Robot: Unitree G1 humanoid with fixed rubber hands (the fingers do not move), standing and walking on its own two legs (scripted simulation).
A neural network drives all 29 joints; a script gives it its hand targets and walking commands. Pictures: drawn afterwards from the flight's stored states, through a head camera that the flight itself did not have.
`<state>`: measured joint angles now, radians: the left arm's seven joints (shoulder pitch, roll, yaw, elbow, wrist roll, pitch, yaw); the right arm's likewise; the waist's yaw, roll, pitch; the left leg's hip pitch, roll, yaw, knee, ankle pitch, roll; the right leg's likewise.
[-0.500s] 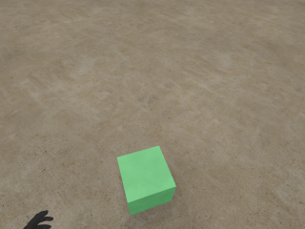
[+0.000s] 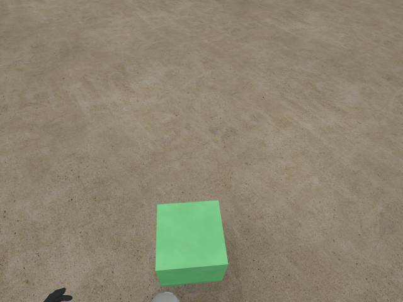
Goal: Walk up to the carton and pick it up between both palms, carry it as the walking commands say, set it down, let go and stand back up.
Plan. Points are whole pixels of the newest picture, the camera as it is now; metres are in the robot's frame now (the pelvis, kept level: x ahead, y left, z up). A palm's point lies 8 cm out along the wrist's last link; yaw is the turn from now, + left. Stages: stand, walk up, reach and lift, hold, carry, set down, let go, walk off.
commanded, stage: walk up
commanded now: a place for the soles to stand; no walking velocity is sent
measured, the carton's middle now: (190, 243) +0.46 +0.06 -0.61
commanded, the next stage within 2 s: none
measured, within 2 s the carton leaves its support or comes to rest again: neither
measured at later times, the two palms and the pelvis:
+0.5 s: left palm out of the picture +0.08 +0.32 -0.07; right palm (362, 281) +0.20 -0.31 -0.07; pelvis +0.01 -0.02 +0.02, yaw +7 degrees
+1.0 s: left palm out of the picture +0.06 +0.32 -0.07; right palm out of the picture +0.14 -0.32 -0.06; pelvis +0.00 -0.01 +0.04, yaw +8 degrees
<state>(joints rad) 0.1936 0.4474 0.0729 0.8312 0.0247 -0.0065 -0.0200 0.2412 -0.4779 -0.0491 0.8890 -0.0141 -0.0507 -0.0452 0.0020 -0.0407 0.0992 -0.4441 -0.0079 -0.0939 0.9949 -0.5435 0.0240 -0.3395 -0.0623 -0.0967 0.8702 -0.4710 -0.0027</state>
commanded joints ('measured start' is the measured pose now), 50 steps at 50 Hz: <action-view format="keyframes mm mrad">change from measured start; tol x16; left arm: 1 -19 258 64 -52 -8 -28 27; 50 -159 183 19 137 -5 -14 13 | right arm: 1 13 -201 -54 -40 9 -16 0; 11 -212 -181 -20 -49 27 12 11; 50 -212 -138 0 121 9 32 49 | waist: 1 0 -122 -25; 6 -46 85 -271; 13 13 -94 -102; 33 18 187 -134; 50 -4 44 -93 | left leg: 1 -79 35 56 -32 38 13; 4 220 -8 84 -368 347 48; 5 289 90 -84 -300 713 96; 7 250 252 -271 -334 825 247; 14 33 43 20 -164 382 24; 20 316 140 -99 -306 795 129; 27 200 66 24 -367 549 27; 35 71 147 -193 -611 296 73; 50 187 70 -22 -522 445 12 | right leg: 1 124 -266 327 -344 668 -171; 4 20 -194 162 -172 721 -100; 6 -22 -24 63 17 484 28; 7 20 -16 78 -15 284 22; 12 140 -197 313 -388 506 -123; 17 122 -121 69 -237 693 -57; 32 159 -54 55 -355 0 -50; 50 180 -113 84 -540 99 -51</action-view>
